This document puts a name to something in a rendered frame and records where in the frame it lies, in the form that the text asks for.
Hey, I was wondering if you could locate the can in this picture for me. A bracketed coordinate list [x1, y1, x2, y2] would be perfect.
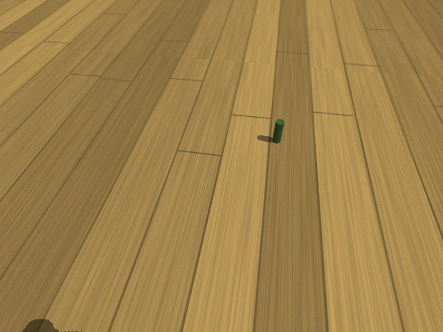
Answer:
[273, 119, 284, 143]

